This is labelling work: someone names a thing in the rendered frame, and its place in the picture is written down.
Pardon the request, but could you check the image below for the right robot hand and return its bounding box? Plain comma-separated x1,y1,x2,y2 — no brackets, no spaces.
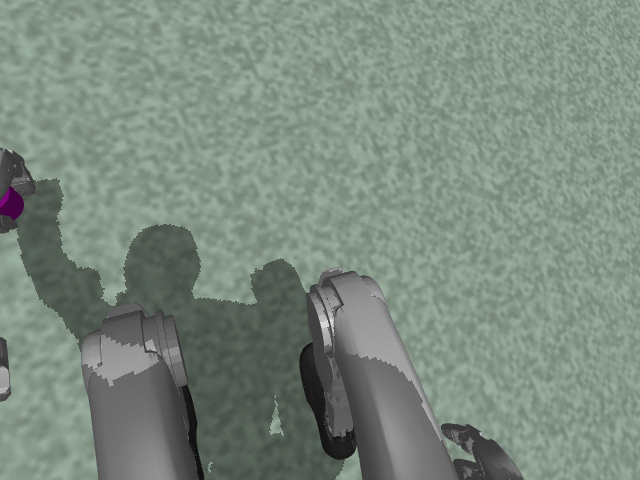
441,423,525,480

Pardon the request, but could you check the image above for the right robot foot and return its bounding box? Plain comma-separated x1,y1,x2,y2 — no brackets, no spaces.
299,342,357,460

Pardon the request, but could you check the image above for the left robot hand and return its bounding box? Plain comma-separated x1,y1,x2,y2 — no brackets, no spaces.
0,148,36,234

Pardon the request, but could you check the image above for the tin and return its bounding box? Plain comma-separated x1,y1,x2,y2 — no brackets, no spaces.
0,186,24,220

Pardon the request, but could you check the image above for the left robot foot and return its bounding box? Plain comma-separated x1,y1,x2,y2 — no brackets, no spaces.
182,385,204,480

